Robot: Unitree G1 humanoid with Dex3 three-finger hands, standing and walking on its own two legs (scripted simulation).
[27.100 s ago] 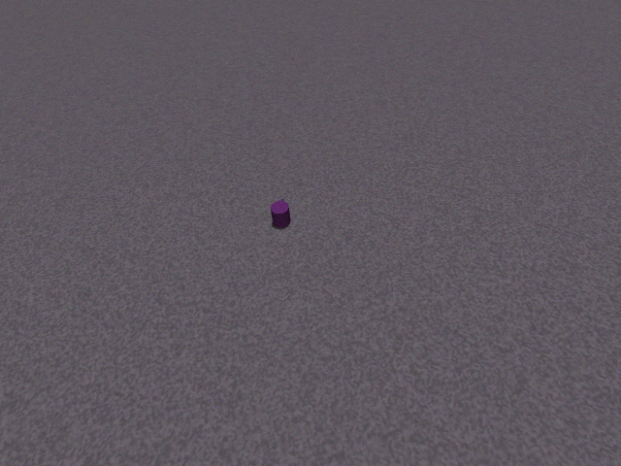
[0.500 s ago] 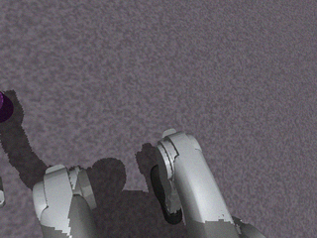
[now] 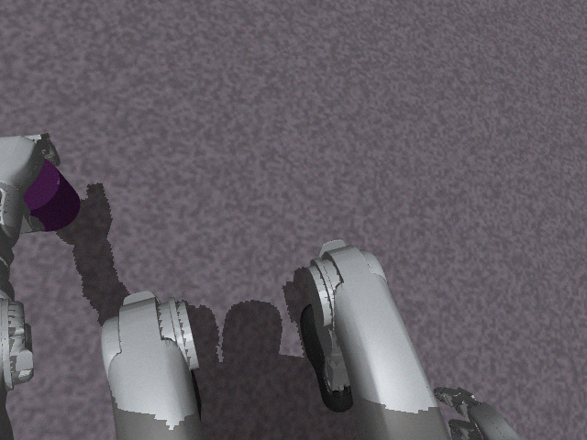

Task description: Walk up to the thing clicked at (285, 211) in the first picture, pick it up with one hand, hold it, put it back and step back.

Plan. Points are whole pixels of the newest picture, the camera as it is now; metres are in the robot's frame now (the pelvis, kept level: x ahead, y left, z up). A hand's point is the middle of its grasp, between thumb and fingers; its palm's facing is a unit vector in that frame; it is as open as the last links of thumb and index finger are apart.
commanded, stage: lift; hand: left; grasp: from above
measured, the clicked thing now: (24, 195) +0.49 +0.30 -0.20
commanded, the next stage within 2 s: hold in 1.74 s
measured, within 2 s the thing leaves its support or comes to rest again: neither
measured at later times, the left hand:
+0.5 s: hand out of the picture +0.45 +0.31 -0.07, palm faces -0.49 -0.08 -0.87, open 10.9 cm
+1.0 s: hand out of the picture +0.38 +0.27 +0.12, palm faces -0.45 -0.12 -0.89, open 10.9 cm
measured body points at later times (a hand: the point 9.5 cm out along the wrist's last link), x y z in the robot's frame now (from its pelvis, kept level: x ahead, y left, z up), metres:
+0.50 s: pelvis +0.00 +0.01 +0.06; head +0.22 +0.07 +0.45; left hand +0.47 +0.31 -0.02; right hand +0.07 -0.26 -0.05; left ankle +0.08 +0.13 -0.31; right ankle +0.12 -0.15 -0.31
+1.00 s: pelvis +0.02 +0.00 +0.21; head +0.16 +0.02 +0.64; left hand +0.40 +0.28 +0.18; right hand +0.16 -0.26 +0.09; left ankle +0.08 +0.13 -0.31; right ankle +0.12 -0.15 -0.31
